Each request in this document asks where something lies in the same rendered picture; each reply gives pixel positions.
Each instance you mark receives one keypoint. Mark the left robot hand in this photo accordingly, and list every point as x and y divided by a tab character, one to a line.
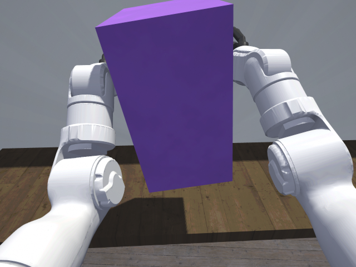
102	60

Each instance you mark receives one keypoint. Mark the carton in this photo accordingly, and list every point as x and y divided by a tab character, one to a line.
171	64

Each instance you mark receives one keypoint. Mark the right robot hand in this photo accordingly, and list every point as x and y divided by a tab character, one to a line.
239	37

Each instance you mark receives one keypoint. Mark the table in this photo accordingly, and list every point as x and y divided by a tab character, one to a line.
248	208

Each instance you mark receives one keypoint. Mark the right robot upper arm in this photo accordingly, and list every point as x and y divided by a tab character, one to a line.
314	167

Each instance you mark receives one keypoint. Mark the left robot upper arm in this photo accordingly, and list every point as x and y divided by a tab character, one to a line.
81	192

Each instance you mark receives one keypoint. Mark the left robot forearm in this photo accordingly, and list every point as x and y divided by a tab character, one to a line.
90	106

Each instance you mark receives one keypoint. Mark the right robot forearm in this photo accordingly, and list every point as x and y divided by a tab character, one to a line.
284	106

